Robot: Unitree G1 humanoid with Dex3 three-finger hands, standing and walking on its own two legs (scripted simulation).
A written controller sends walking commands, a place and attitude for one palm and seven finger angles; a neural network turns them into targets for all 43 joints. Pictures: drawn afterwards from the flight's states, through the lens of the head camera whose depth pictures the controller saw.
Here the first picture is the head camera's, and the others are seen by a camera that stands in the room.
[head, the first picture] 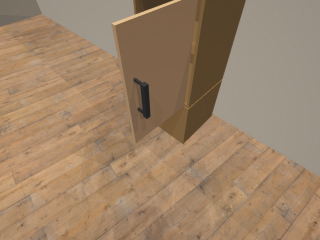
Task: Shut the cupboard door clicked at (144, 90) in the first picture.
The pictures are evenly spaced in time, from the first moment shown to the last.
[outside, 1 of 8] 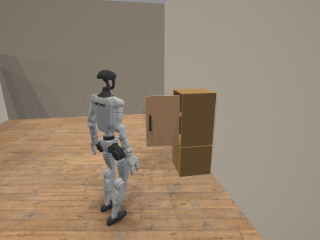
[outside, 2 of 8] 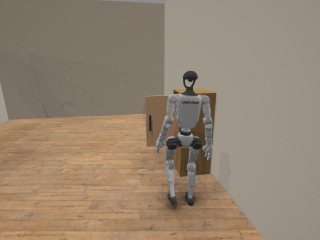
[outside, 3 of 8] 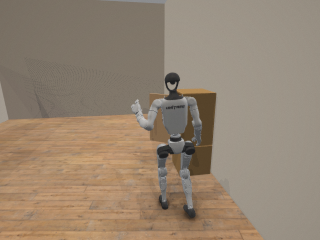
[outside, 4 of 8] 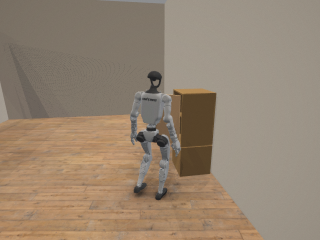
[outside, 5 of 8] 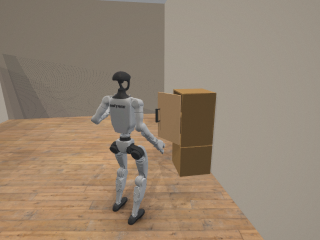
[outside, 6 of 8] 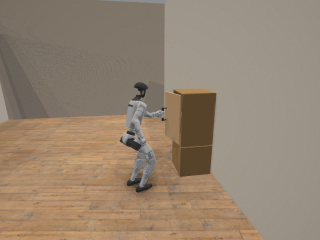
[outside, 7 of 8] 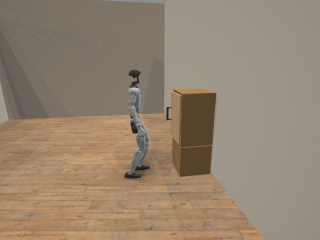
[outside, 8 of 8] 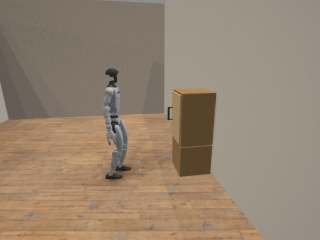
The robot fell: no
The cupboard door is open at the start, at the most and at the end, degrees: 88 88 0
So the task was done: yes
